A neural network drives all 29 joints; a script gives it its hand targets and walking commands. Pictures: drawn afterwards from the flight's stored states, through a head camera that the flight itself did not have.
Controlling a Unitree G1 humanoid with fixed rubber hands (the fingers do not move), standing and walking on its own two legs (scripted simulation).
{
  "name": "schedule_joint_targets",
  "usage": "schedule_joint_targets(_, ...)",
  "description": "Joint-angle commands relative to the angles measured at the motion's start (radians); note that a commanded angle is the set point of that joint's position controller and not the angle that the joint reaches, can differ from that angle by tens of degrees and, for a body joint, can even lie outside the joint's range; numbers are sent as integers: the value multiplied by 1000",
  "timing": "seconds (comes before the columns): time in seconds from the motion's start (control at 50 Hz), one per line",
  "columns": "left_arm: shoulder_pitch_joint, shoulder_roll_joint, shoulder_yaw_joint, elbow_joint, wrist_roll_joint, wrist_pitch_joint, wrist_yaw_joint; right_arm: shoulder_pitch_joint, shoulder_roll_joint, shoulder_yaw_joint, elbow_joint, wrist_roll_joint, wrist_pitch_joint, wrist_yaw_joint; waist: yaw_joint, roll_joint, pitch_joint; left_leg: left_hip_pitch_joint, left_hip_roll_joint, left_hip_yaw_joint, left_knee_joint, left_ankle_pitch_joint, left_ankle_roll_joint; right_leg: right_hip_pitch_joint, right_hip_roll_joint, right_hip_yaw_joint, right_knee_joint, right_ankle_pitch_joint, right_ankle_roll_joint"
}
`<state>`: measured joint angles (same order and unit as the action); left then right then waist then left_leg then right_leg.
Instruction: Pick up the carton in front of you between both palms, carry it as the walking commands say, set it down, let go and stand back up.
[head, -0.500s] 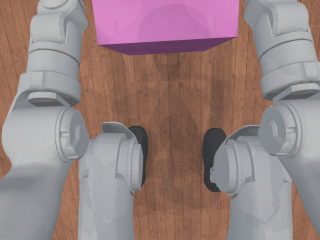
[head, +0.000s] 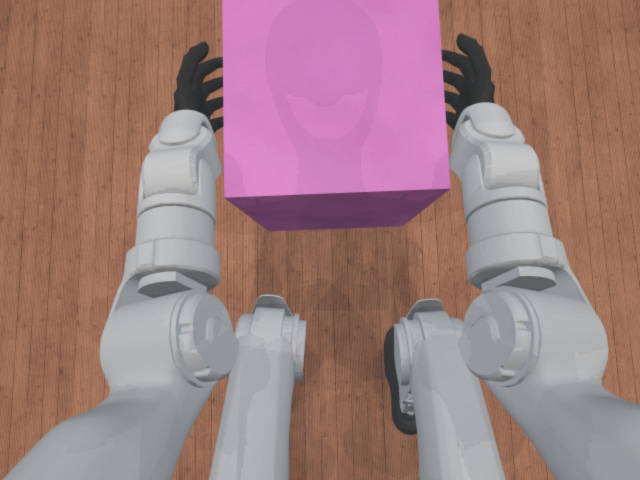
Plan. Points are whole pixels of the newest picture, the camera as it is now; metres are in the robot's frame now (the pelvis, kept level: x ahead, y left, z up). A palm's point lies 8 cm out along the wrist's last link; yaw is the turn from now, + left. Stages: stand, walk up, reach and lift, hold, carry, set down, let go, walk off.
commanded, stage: reach and lift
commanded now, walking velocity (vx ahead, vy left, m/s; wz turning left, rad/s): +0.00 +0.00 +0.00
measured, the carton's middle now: (332, 138) +0.52 +0.03 -0.13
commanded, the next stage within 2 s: none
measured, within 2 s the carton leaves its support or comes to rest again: neither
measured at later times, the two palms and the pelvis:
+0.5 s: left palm (137, 80) +0.48 +0.17 +0.08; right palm (561, 71) +0.49 -0.13 +0.08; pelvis +0.04 +0.00 +0.12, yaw +0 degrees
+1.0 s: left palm out of the picture +0.43 +0.16 +0.23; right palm out of the picture +0.44 -0.14 +0.24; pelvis +0.08 +0.00 +0.25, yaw +1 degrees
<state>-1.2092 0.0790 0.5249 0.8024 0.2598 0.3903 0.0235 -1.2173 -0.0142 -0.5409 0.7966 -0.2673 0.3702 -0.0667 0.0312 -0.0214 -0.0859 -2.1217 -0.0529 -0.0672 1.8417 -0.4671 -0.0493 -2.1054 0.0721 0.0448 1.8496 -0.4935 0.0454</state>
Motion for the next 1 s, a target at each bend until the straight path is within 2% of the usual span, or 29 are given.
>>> schedule_joint_targets(0.0,-653,-1000,-395,16,-137,-8,-269,-676,986,413,24,142,-4,246,30,6,-983,543,-95,165,-229,16,41,523,110,-134,-227,7,-31)
schedule_joint_targets(0.12,-621,-1079,-497,-86,-184,29,-286,-642,1081,538,-77,199,38,268,36,-20,-1190,717,-100,172,-288,112,41,684,110,-137,-293,89,-12)
schedule_joint_targets(0.22,-535,-1147,-598,-154,-231,50,-295,-540,1130,616,-132,228,56,283,19,-3,-1241,847,-106,159,-338,215,29,757,111,-133,-344,185,-11)
schedule_joint_targets(0.32,-412,-1194,-644,-164,-241,49,-290,-405,1150,643,-138,230,50,289,3,26,-1150,929,-109,134,-412,261,19,792,114,-121,-416,226,-17)
schedule_joint_targets(0.5,-219,-1221,-634,-138,-197,16,-267,-218,1169,646,-123,206,20,287,1,32,-954,1068,-108,95,-576,252,25,913,111,-78,-580,215,-23)
schedule_joint_targets(0.74,-18,-1238,-671,-180,-175,2,-276,-12,1204,695,-167,181,8,287,-4,11,-800,1305,-95,57,-806,270,42,1200,89,-20,-821,250,-29)
schedule_joint_targets(0.98,212,-1241,-732,-244,-167,20,-282,227,1211,764,-232,174,30,293,-14,17,-590,1615,-71,17,-1072,369,51,1539,56,23,-1090,368,-40)
